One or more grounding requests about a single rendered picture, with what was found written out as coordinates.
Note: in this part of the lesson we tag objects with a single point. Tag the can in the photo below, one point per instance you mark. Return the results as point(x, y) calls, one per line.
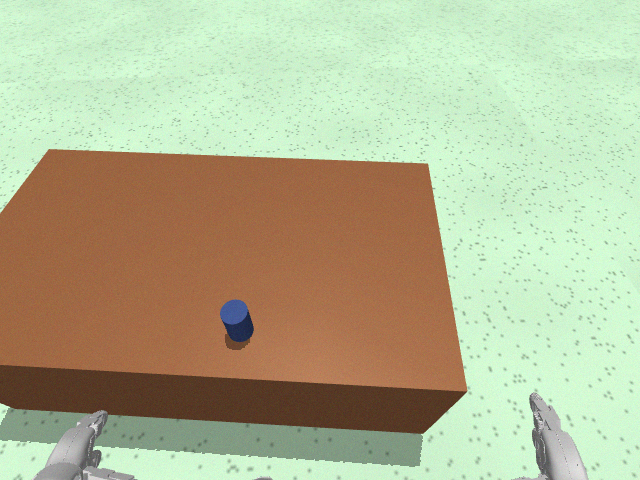
point(237, 320)

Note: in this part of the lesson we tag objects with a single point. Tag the left robot hand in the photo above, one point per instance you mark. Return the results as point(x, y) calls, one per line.
point(76, 447)

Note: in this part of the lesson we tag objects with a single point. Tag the left robot arm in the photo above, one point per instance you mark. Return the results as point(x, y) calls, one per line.
point(60, 471)

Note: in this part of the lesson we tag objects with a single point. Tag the right robot hand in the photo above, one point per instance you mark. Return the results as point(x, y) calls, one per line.
point(556, 453)

